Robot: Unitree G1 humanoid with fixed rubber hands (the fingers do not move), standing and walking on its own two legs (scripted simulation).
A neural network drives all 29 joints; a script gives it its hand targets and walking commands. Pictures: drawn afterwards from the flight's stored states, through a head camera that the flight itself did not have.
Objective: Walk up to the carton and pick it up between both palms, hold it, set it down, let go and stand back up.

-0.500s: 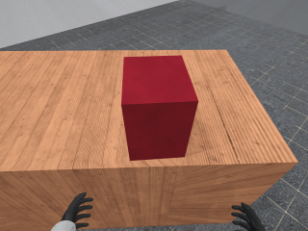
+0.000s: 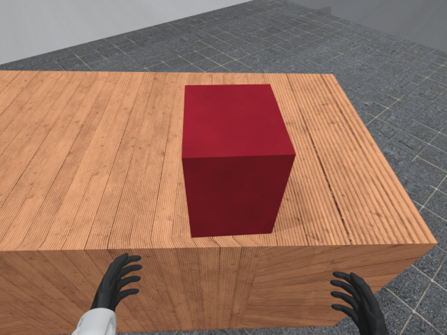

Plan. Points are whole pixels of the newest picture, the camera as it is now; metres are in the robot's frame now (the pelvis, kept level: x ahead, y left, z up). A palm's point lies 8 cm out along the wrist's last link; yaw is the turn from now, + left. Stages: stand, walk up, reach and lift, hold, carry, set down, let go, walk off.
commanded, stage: reach and lift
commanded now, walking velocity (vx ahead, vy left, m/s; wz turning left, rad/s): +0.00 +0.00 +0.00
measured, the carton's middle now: (229, 162) +0.45 +0.00 +0.06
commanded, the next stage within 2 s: none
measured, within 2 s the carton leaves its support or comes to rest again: neither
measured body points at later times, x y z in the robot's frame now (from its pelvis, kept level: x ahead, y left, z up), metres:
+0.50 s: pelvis +0.01 +0.01 +0.00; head +0.00 +0.01 +0.45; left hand +0.24 +0.19 +0.04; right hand +0.23 -0.21 +0.04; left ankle -0.06 +0.11 -0.75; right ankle +0.05 -0.11 -0.75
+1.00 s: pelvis +0.00 +0.00 +0.00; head +0.01 +0.01 +0.45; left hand +0.31 +0.18 +0.10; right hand +0.32 -0.21 +0.10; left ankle -0.06 +0.11 -0.75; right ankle +0.05 -0.11 -0.75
